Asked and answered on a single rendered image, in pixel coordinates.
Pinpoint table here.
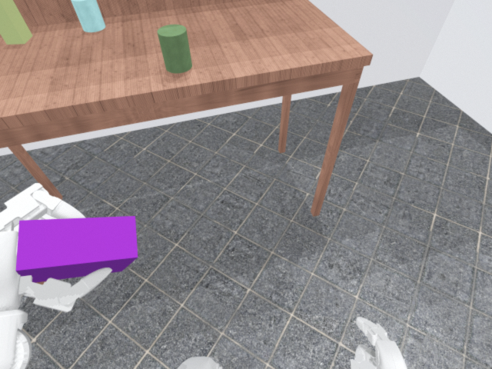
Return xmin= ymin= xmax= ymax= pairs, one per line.
xmin=0 ymin=0 xmax=373 ymax=284

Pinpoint robot right hand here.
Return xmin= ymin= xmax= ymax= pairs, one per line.
xmin=351 ymin=317 xmax=407 ymax=369

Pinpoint robot left hand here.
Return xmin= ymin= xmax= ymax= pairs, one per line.
xmin=0 ymin=183 xmax=112 ymax=312

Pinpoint sponge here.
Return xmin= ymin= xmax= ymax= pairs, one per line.
xmin=16 ymin=216 xmax=138 ymax=283

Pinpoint robot left forearm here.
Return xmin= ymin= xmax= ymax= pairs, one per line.
xmin=0 ymin=309 xmax=32 ymax=369

